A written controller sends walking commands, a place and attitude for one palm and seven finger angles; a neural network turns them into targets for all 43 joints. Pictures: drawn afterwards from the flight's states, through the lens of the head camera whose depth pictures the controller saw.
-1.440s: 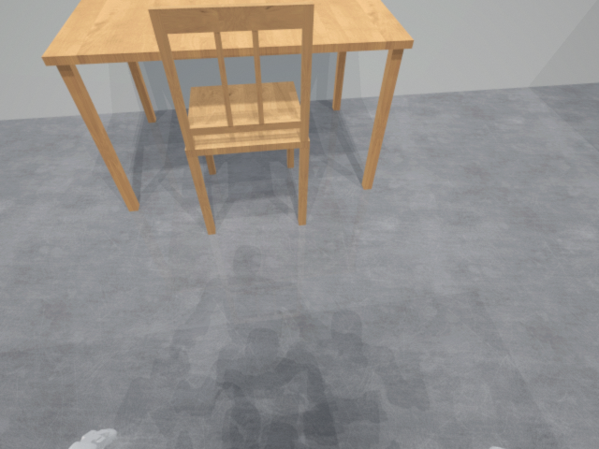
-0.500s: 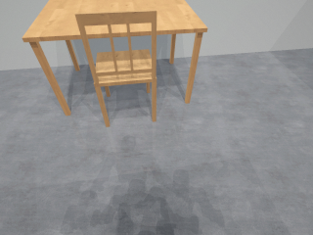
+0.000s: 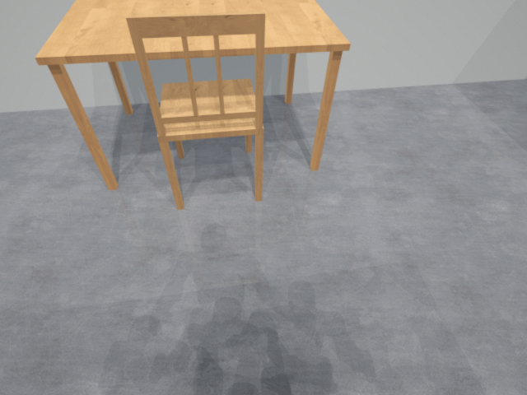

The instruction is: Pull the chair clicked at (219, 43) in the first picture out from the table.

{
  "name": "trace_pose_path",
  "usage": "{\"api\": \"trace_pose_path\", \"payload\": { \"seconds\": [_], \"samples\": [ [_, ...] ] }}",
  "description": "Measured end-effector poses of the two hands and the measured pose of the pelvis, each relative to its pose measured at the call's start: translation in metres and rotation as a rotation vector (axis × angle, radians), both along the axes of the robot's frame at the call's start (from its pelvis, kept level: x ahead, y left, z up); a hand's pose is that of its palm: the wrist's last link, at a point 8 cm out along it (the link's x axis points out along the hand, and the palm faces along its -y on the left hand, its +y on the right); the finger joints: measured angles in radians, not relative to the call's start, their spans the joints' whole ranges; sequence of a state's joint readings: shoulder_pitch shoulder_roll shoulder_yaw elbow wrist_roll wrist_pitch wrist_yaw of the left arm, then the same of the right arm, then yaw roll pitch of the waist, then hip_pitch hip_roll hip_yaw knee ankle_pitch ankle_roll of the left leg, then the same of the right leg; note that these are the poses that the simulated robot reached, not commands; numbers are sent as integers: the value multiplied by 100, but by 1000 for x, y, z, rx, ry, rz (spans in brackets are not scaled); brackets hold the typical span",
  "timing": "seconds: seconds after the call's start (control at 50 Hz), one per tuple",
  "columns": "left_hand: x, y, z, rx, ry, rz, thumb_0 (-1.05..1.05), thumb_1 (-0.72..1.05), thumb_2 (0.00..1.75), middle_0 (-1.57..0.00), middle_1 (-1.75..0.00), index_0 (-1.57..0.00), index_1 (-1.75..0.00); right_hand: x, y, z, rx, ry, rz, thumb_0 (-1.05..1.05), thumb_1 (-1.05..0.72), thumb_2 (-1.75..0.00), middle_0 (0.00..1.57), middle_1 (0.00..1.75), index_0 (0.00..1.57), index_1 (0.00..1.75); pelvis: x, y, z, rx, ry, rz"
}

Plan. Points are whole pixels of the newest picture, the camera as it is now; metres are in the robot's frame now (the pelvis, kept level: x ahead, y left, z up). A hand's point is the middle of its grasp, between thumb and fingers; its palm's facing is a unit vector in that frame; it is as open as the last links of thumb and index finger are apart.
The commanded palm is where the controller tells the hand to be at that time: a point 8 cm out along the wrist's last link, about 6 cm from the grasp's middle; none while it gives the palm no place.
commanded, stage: look at it before walking up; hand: left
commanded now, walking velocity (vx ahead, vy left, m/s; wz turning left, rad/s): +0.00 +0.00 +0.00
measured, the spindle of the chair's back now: (190, 78) +1.11 +0.33 -0.09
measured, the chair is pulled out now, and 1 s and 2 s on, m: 0.00 0.00 0.00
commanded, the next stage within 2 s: walk to a spot facing it in 0.20 s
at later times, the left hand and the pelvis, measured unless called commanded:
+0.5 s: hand out of the picture +0.05 +0.23 -0.18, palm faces +0.00 -0.96 -0.27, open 7.4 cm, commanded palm none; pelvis +0.02 +0.01 -0.01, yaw -1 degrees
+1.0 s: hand (201, 309) +0.32 +0.15 -0.19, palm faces -0.10 -0.97 -0.23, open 7.3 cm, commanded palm none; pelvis +0.19 -0.03 -0.04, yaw -7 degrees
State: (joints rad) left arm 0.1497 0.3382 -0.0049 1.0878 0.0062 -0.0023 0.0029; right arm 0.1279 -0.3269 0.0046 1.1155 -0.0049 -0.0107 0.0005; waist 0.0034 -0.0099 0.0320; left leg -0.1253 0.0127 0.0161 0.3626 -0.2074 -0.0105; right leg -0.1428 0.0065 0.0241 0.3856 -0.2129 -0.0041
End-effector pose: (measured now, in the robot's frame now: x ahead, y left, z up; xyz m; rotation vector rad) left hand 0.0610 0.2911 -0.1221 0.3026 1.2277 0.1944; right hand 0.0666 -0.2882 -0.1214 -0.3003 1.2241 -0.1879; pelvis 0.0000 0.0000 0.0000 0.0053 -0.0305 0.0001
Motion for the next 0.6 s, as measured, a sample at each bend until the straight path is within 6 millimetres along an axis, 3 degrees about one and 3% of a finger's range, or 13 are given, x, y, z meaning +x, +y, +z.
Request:
{"api": "trace_pose_path", "payload": {
  "seconds": [0.38, 0.6],
  "samples": [
    [2, 2, 0, 5, -2, 8, 0, 90, 90, -20, -30, -20, -30, 9, 6, -1, 8, -10, 10, 1, -91, -90, 20, 30, 20, 30, 4, 2, 0, -1, 4, 0],
    [-33, -31, -41, -144, 166, 77, 0, 90, 90, -20, -30, -20, -30, -22, 54, -28, 80, 115, -75, 1, -91, -90, 20, 30, 20, 30, 49, 17, -17, -23, 16, -28]
  ]
}}
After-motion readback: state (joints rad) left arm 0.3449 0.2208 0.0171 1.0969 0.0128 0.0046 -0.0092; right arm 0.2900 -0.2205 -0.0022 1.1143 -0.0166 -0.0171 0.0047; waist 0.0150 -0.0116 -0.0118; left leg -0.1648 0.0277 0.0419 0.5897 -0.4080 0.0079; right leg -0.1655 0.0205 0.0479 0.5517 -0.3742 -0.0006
